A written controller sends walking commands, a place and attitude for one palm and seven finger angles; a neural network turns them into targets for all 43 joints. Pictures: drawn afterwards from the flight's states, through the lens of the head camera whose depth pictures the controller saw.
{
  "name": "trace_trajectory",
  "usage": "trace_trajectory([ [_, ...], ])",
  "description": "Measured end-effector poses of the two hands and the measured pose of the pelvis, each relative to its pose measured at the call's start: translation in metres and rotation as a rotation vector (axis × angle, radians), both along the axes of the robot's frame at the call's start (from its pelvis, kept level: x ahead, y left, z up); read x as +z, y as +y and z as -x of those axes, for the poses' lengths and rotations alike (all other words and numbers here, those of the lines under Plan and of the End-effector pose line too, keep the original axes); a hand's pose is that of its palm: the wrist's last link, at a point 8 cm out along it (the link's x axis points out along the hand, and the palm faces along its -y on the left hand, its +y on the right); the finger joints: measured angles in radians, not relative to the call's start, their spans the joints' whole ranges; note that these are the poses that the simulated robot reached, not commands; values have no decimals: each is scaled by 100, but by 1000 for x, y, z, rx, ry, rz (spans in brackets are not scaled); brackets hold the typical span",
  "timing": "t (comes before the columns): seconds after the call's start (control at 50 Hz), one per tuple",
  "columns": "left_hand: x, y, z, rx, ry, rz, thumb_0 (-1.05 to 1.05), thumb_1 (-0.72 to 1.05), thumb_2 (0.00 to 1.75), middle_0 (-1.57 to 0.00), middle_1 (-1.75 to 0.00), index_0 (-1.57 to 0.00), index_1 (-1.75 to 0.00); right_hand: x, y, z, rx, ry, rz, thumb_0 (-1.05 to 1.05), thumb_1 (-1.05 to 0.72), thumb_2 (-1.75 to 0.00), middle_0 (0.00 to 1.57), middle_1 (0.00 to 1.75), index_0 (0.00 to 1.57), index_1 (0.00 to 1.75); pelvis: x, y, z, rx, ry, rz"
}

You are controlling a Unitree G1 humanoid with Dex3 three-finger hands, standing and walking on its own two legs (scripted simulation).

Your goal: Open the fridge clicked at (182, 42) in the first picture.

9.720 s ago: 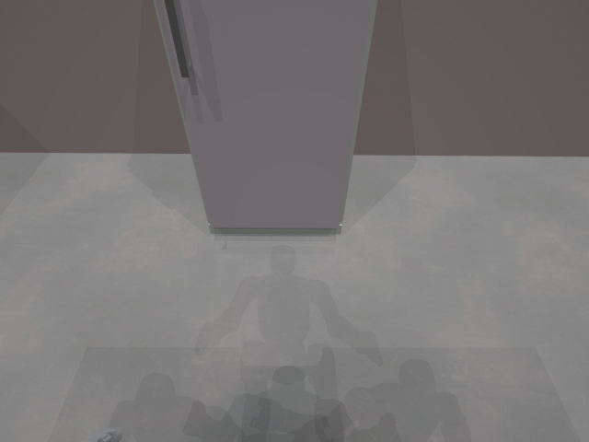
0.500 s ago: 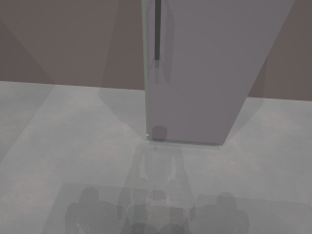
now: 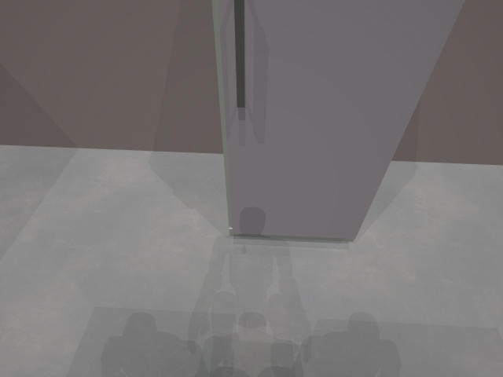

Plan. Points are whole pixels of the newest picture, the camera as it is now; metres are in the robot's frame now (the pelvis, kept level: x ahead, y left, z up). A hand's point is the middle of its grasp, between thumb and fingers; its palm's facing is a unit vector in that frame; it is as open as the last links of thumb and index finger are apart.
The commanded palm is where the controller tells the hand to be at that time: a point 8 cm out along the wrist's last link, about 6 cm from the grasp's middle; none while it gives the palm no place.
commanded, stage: shuffle to correct the standing spot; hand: left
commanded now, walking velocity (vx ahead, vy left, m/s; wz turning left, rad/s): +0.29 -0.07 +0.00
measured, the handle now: (240, 44) +0.81 +0.08 +0.18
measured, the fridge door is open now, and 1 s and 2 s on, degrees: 0 0 0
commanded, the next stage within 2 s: come to a stop and stand still in 0.82 s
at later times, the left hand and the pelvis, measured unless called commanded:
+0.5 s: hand out of the picture +0.04 +0.14 -0.18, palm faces +0.13 -0.99 -0.10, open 7.4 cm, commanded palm none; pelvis +0.16 +0.01 -0.02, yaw +2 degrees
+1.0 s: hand (206, 271) +0.38 +0.13 -0.17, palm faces +0.07 -0.97 -0.22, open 7.3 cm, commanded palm none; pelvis +0.35 -0.05 +0.00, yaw +2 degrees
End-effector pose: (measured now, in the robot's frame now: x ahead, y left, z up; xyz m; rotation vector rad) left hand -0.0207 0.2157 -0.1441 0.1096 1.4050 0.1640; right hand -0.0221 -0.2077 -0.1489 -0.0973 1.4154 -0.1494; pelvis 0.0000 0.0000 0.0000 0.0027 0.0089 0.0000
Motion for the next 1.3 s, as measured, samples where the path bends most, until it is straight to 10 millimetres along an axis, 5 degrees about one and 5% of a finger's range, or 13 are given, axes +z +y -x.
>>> trace_trajectory([
  [0.16, -2, -9, -26, 12, 28, -11, 1, 91, 90, -20, -30, -20, -30, -9, -16, -21, -26, 34, -3, 0, -91, -90, 20, 29, 20, 30, -8, -14, -43, 2, 15, -5],
  [0.24, -2, -19, -38, 70, 14, -16, 0, 91, 90, -20, -30, -20, -30, -10, -27, -49, 24, 74, 0, 1, -91, -90, 20, 29, 20, 30, -10, -20, -66, 39, 25, 11],
  [0.38, 3, -37, -33, 126, 151, 37, 0, 91, 90, -20, -30, -20, -30, 3, -34, -176, 101, -74, 36, 1, -91, -90, 20, 29, 20, 30, -4, -13, -112, 53, 26, 7],
  [0.48, -10, -32, -51, 128, 248, 90, 0, 91, 90, -20, -30, -20, -30, 3, -19, -274, 134, -254, 64, 1, -92, -90, 20, 29, 20, 30, -18, 4, -155, 41, 10, 10],
  [0.54, -18, -18, -88, 91, 244, 86, 1, 91, 90, -20, -30, -20, -30, 4, -12, -300, 113, -303, 70, 0, -91, -90, 20, 29, 20, 30, -21, 8, -177, 14, -4, -7],
  [0.62, -12, 2, -171, 41, 108, 38, 1, 91, 90, -20, -30, -20, -30, 7, -10, -300, 69, -243, 58, 0, -92, -90, 20, 29, 20, 30, -9, 5, -204, 6, 1, -12],
  [0.74, 8, 11, -298, -22, -105, -39, 1, 92, 90, -20, -30, -20, -30, 4, -39, -291, 21, -90, 61, -1, -95, -90, 21, 29, 21, 30, -1, -11, -248, 7, 18, -9],
  [0.84, 6, -3, -371, -65, -191, -92, 1, 92, 90, -20, -30, -20, -30, -18, -65, -297, -13, 20, 30, 0, -93, -90, 20, 29, 21, 30, -17, -38, -293, 15, 14, -9],
  [0.92, 8, -21, -391, -29, -186, -82, 0, 92, 90, -20, -30, -20, -30, -13, -77, -330, 7, 50, 32, 1, -92, -90, 20, 29, 20, 30, -11, -47, -323, 35, 11, 7],
  [1.14, -18, -46, -398, 30, 20, 21, 1, 92, 90, -20, -30, -20, -30, 5, -63, -482, 70, -155, 73, 1, -92, -90, 20, 29, 20, 30, -10, -43, -391, 14, -3, 22],
  [1.3, -2, -32, -446, 14, -53, -46, 1, 91, 90, -20, -30, -20, -30, 12, -64, -517, 84, -208, 65, 0, -91, -90, 20, 29, 21, 30, -1, -50, -390, 8, -9, 30],
])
